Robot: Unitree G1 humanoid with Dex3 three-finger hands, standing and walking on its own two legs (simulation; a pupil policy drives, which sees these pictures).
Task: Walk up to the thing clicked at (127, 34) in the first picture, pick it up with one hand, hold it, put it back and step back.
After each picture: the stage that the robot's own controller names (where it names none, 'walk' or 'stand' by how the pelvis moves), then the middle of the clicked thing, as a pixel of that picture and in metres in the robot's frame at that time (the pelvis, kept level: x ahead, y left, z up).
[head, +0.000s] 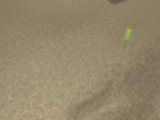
stand; (128, 34) +1.59 -0.52 -0.72
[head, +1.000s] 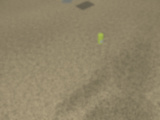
walk; (100, 38) +1.53 -0.07 -0.70
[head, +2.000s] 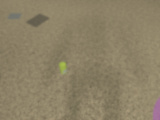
walk; (63, 67) +0.99 +0.28 -0.71
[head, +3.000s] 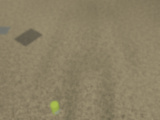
walk; (55, 107) +0.58 +0.24 -0.70
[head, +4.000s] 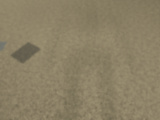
stand; out of the picture +0.36 +0.24 -0.70
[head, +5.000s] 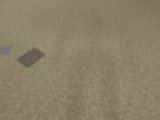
stand; out of the picture +0.35 +0.22 -0.72
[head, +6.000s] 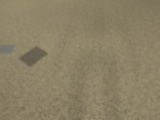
stand; out of the picture +0.37 +0.22 -0.73
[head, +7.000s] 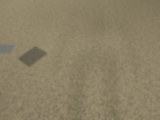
stand; out of the picture +0.36 +0.23 -0.73
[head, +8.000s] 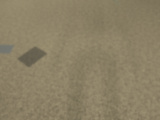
stand; out of the picture +0.35 +0.23 -0.73
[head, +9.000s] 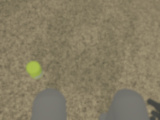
go down; (35, 70) +0.44 +0.24 -0.38
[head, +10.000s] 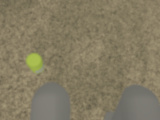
approach; (35, 63) +0.44 +0.24 -0.31
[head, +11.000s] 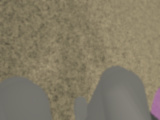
close in; out of the picture +0.42 +0.28 -0.23
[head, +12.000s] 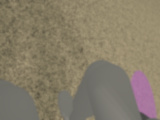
close; out of the picture +0.42 +0.30 -0.22
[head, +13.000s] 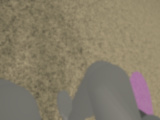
lift; out of the picture +0.42 +0.30 -0.22
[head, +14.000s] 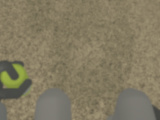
lift; (17, 81) +0.33 +0.25 -0.07
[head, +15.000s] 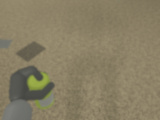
hold; (41, 91) +0.33 +0.17 +0.03
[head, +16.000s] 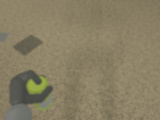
hold; (40, 93) +0.34 +0.18 -0.01
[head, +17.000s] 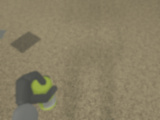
crouch; (45, 93) +0.34 +0.16 -0.03
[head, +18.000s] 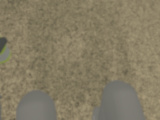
crouch; out of the picture +0.47 +0.26 -0.10
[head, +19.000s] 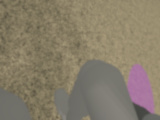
lower; out of the picture +0.44 +0.31 -0.23
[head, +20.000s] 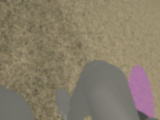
lower; out of the picture +0.44 +0.31 -0.23
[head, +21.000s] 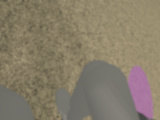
lower; out of the picture +0.44 +0.31 -0.23
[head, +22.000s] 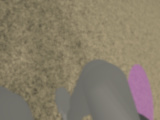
lower; out of the picture +0.44 +0.32 -0.23
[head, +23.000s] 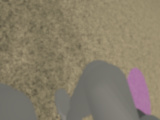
open; out of the picture +0.44 +0.30 -0.23
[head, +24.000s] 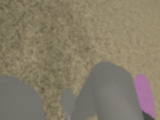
stand; out of the picture +0.43 +0.30 -0.23
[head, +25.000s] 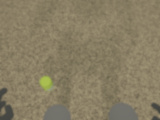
walk; (47, 84) +0.45 +0.23 -0.48
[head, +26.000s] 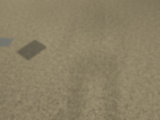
stand; out of the picture +0.40 +0.22 -0.66
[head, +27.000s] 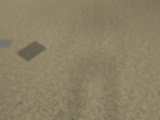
stand; out of the picture +0.40 +0.22 -0.67
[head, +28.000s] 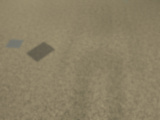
stand; out of the picture +0.41 +0.21 -0.71
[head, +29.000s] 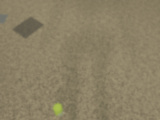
walk; (58, 109) +0.45 +0.18 -0.70
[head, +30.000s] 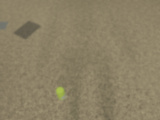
walk; (61, 93) +0.63 +0.26 -0.70
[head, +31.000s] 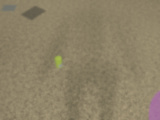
walk; (58, 62) +0.99 +0.27 -0.70
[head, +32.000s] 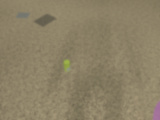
stand; (67, 65) +1.06 +0.22 -0.72
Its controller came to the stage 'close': yes
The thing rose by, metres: 0.71
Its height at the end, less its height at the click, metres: +0.00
